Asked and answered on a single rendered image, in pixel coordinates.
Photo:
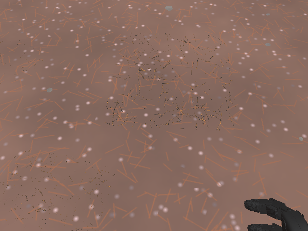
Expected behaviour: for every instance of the right robot hand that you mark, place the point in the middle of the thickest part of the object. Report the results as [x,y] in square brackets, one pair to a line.
[291,220]

